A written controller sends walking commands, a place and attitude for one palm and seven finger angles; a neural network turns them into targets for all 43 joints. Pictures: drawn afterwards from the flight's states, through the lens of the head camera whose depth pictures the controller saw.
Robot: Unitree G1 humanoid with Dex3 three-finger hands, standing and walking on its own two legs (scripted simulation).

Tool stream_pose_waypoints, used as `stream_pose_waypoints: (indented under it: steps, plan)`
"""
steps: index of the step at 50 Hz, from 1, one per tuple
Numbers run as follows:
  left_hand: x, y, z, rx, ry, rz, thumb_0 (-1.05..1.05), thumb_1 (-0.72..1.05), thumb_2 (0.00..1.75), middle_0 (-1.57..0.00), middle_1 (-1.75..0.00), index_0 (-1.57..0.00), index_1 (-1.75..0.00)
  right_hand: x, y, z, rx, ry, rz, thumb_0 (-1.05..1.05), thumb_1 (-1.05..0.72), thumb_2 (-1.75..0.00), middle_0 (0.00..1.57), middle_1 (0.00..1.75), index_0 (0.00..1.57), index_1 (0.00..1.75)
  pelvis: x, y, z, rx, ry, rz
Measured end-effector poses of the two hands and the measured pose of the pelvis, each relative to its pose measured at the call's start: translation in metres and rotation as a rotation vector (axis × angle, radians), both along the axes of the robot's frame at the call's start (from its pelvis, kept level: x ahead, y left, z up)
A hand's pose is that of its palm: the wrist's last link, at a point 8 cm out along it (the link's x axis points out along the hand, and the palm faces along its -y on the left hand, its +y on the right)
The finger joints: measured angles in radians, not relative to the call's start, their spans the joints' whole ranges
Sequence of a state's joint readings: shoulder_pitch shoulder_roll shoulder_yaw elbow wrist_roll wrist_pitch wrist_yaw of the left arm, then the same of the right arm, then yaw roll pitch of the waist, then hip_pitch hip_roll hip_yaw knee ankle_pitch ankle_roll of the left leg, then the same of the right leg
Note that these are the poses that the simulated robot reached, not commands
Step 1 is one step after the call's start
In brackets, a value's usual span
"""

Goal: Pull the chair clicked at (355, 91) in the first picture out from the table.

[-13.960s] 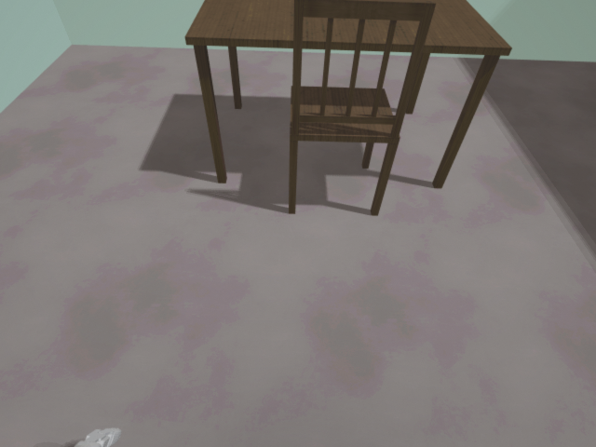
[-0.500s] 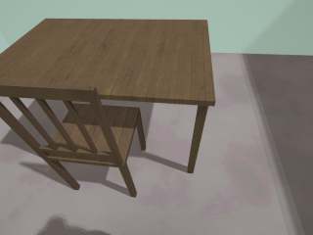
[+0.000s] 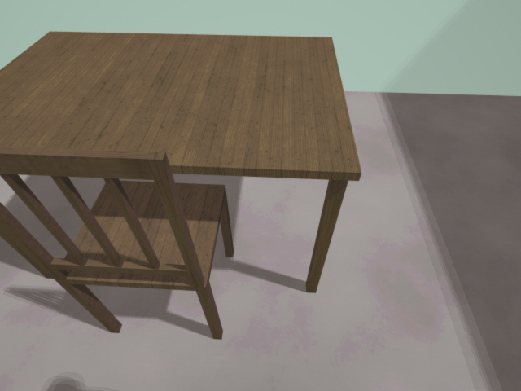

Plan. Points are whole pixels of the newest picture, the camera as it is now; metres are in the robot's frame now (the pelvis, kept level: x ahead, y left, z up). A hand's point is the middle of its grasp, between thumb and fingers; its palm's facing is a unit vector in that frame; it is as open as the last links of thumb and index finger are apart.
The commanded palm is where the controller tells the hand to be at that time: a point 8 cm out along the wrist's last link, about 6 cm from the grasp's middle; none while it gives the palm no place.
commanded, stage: come to a stop and stand still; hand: left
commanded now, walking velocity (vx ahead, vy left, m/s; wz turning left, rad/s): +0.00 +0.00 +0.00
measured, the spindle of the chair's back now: (93, 226) +0.44 +0.40 -0.08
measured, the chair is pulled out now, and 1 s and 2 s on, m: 0.00 0.00 0.00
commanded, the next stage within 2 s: look again from close up in 0.38 s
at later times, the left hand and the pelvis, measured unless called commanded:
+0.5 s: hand out of the picture +0.00 +0.16 -0.18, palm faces +0.04 -0.98 -0.18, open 7.3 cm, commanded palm none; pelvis +0.01 +0.00 +0.00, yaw +0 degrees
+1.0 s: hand out of the picture +0.00 +0.18 -0.18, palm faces +0.03 -0.98 -0.21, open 7.4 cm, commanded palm none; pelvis -0.01 +0.01 +0.00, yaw +0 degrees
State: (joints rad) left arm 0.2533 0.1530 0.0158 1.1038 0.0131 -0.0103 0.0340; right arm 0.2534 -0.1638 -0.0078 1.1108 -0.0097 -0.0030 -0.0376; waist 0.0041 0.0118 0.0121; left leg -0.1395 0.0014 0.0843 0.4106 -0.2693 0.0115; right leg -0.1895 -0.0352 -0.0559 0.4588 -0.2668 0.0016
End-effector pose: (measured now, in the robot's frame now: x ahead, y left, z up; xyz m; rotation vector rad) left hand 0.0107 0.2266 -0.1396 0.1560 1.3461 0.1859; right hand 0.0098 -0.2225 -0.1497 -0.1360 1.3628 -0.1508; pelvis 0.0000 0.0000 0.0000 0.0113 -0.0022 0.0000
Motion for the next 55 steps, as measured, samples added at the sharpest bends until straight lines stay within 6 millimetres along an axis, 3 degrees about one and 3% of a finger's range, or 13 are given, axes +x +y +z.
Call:
stream_pose_waypoints:
  steps: [6,12,26,37,55]
  plan:
    - [0.008,-0.001,-0.002,-0.009,0.01,-0.009,0.01,0.93,0.9,-0.2,-0.3,-0.2,-0.3,-0.018,0.006,0.003,0.009,0.063,-0.01,0.0,-0.92,-0.9,0.2,0.3,0.2,0.29,0.005,-0.001,0.002,-0.006,0.004,-0.002]
    - [0.005,-0.003,-0.004,-0.017,0.037,-0.001,0.01,0.93,0.9,-0.2,-0.3,-0.2,-0.3,-0.028,0.012,0.004,0.017,0.103,-0.019,0.0,-0.91,-0.9,0.2,0.3,0.2,0.29,0.01,-0.001,0.002,-0.009,0.005,-0.001]
    - [-0.018,-0.015,-0.008,-0.04,0.086,0.011,0.01,0.92,0.9,-0.2,-0.3,-0.2,-0.3,-0.015,0.014,0.002,0.011,0.078,-0.007,0.01,-0.92,-0.9,0.2,0.3,0.2,0.29,0.012,0.002,0.0,-0.021,0.011,0.004]
    - [-0.022,0.002,-0.008,-0.012,0.038,0.009,0.01,0.91,0.9,-0.2,-0.3,-0.2,-0.3,0.0,0.012,-0.006,0.0,-0.028,0.03,0.01,-0.93,-0.9,0.2,0.3,0.2,0.29,0.002,0.012,-0.007,-0.014,-0.019,0.012]
    - [-0.026,-0.005,-0.005,-0.025,0.048,-0.006,0.01,0.91,0.9,-0.2,-0.3,-0.2,-0.3,-0.03,0.012,-0.002,0.024,0.049,0.026,0.0,-0.91,-0.9,0.2,0.3,0.2,0.29,-0.008,0.003,-0.002,-0.002,-0.011,0.006]
